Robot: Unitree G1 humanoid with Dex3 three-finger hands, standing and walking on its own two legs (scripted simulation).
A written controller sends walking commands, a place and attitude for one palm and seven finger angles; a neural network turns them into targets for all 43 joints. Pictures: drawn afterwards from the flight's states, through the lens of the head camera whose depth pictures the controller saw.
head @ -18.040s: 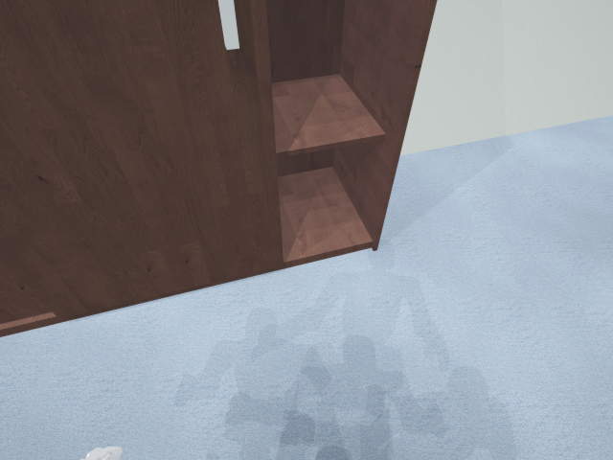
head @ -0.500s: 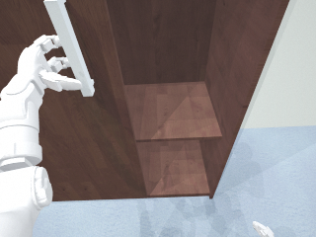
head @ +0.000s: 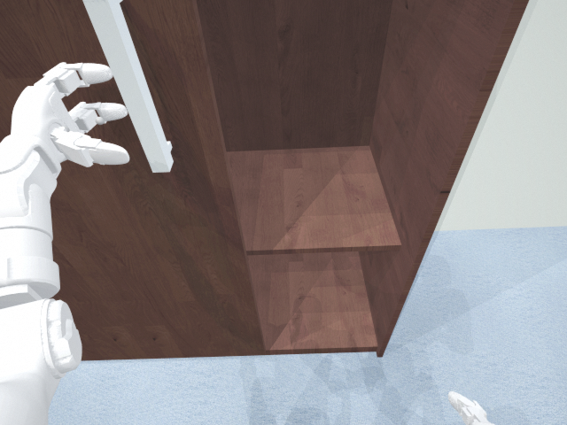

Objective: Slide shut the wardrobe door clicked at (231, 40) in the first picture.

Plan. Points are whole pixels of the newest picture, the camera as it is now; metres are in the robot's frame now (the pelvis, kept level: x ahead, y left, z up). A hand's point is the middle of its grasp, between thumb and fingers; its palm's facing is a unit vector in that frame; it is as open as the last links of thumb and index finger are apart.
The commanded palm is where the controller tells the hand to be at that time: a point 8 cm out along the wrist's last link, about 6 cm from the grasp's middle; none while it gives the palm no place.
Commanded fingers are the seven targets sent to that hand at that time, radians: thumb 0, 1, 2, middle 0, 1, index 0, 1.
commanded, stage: move the hooked fingers beside the handle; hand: left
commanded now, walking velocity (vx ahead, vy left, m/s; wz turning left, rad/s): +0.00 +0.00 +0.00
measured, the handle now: (141, 90) +0.48 +0.20 +0.27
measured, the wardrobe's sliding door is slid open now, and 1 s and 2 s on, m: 0.39 0.39 0.39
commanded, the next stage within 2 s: feel for the door with the fingertips in 1.30 s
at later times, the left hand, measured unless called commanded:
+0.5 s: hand (78, 127) +0.40 +0.26 +0.26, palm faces +0.09 -0.99 -0.04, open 14.0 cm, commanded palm +0.38 +0.31 +0.26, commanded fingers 0.00 -0.50 0.30 -0.30 -1.20 -0.30 -1.20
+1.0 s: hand (85, 124) +0.41 +0.26 +0.26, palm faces +0.10 -0.99 -0.05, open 14.0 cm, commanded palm +0.38 +0.31 +0.26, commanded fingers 0.00 -0.50 0.30 -0.30 -1.20 -0.30 -1.20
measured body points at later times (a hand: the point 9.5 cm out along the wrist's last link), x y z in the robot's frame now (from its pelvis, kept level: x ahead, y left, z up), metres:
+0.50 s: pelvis -0.01 +0.00 +0.00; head -0.02 -0.02 +0.45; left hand +0.39 +0.31 +0.27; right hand +0.12 -0.26 -0.10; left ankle +0.04 +0.13 -0.74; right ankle -0.07 -0.11 -0.74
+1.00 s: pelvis +0.00 +0.00 +0.00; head -0.01 -0.02 +0.45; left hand +0.40 +0.31 +0.26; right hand +0.11 -0.26 -0.11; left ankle +0.04 +0.13 -0.74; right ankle -0.07 -0.11 -0.74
